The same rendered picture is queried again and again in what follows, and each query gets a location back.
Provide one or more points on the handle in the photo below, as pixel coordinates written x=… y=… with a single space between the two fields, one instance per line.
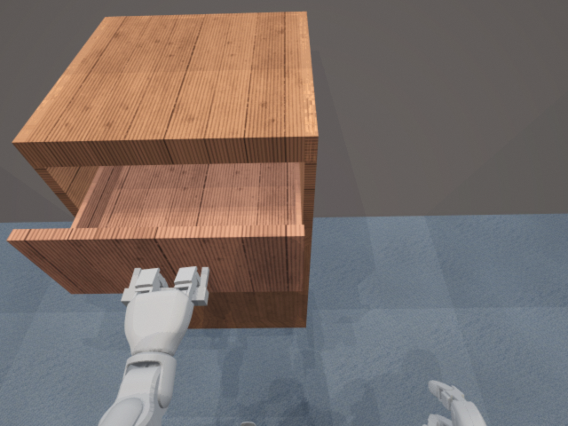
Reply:
x=200 y=296

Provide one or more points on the left robot forearm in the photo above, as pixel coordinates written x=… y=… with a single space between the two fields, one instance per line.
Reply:
x=145 y=392

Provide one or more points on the cabinet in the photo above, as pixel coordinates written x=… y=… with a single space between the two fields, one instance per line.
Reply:
x=187 y=89

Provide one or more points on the right robot hand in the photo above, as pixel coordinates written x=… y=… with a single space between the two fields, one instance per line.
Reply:
x=464 y=413

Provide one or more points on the left robot hand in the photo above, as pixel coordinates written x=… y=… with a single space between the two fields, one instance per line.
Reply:
x=158 y=320

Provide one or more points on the drawer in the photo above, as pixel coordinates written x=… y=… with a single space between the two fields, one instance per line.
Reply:
x=241 y=220

